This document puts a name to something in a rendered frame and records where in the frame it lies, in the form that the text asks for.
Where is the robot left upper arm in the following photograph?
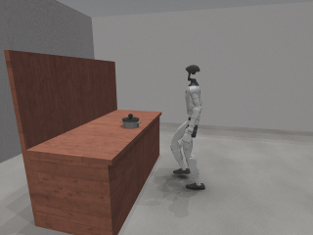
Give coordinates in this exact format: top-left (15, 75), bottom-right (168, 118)
top-left (189, 86), bottom-right (201, 112)

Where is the lid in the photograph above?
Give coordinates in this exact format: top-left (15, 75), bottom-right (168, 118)
top-left (122, 117), bottom-right (139, 122)

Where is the robot left hand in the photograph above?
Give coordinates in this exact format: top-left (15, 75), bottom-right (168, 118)
top-left (179, 133), bottom-right (192, 151)

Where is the robot right foot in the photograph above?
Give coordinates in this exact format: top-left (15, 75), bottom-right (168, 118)
top-left (173, 168), bottom-right (191, 174)

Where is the left robot forearm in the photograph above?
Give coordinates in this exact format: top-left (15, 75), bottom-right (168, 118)
top-left (186, 108), bottom-right (200, 134)

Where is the table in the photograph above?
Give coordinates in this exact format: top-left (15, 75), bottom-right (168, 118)
top-left (4, 50), bottom-right (162, 235)

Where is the humanoid robot torso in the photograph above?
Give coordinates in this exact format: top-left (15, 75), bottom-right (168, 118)
top-left (185, 83), bottom-right (201, 129)

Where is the pot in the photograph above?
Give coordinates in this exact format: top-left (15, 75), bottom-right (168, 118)
top-left (121, 120), bottom-right (141, 129)

